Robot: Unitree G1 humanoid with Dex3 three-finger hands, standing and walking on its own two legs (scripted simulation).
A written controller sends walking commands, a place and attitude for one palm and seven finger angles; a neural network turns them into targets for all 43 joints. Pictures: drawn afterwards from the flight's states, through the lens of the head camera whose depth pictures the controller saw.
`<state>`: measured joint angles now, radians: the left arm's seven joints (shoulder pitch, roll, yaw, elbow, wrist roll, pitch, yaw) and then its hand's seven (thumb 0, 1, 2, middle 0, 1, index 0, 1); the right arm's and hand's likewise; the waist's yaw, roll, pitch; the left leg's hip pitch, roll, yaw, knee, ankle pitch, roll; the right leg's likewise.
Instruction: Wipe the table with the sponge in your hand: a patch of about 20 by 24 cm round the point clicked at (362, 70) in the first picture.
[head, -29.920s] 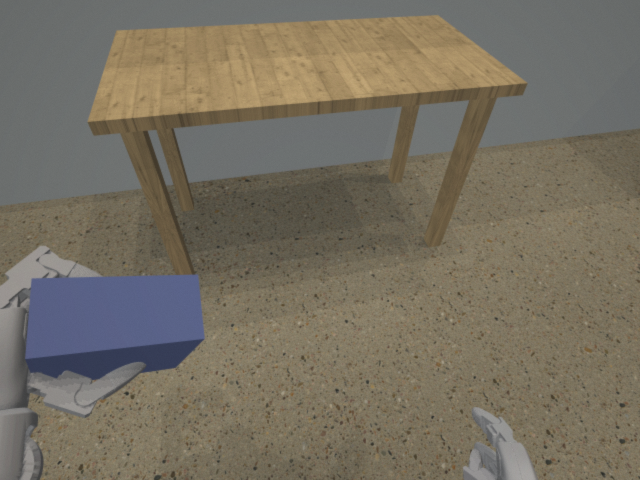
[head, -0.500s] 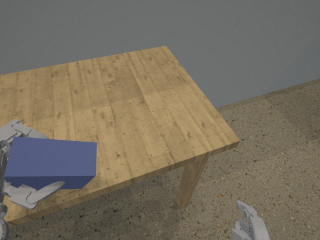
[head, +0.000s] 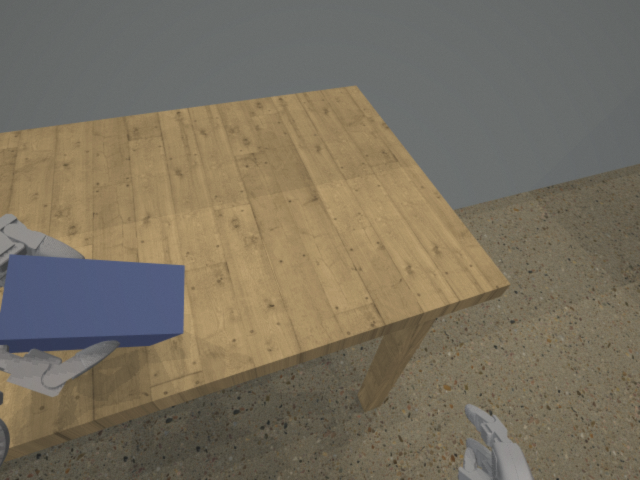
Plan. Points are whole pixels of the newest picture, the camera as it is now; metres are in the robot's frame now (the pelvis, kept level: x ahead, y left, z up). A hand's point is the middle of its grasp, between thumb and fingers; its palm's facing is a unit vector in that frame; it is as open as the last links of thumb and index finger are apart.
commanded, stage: come to a stop and stand still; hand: left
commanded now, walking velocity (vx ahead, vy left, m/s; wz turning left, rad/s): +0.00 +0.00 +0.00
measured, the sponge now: (120, 309) +0.24 +0.22 +0.13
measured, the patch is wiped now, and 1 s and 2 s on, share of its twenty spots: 0.00 0.00 0.00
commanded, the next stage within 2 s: look again from close up in 0.48 s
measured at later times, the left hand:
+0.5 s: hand (19, 301) +0.22 +0.30 +0.16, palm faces +0.38 -0.85 -0.38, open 10.3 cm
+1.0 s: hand (37, 317) +0.21 +0.28 +0.15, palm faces +0.37 -0.84 -0.39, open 10.3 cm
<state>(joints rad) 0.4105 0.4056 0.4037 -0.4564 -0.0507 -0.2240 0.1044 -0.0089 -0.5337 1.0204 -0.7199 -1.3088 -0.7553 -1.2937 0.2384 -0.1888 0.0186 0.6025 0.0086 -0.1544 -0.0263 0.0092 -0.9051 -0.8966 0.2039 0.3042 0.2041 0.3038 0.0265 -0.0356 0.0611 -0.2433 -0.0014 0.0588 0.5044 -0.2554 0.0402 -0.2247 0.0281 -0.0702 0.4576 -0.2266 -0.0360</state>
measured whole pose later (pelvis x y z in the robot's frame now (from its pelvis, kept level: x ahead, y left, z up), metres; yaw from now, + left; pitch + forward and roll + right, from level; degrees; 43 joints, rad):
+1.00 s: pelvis +0.00 +0.03 +0.00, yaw +1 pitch -1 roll -1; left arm 0.43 0.36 0.33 -0.44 -0.03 -0.20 0.10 -0.01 -0.53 1.02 -0.72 -1.31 -0.75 -1.30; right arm 0.21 -0.20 0.02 0.58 0.01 -0.12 -0.03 0.01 -0.90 -0.90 0.21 0.30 0.21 0.30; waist 0.02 -0.01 0.06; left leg -0.20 -0.05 0.06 0.43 -0.21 0.08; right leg -0.18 -0.01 -0.06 0.38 -0.18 0.01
